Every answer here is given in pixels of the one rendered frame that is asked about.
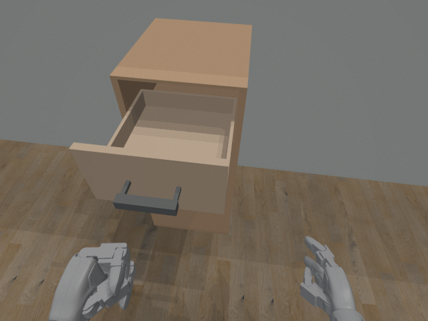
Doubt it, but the robot left hand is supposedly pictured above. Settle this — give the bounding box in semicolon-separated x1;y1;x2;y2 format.
48;243;136;321

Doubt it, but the drawer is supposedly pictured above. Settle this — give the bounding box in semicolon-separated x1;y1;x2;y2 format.
69;89;237;215

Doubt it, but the robot right hand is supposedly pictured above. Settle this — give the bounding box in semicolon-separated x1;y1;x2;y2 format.
300;236;356;317

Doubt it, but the cabinet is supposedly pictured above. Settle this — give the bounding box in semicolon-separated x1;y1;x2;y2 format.
110;18;252;235

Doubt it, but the handle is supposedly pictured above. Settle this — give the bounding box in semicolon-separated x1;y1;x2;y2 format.
113;181;181;216

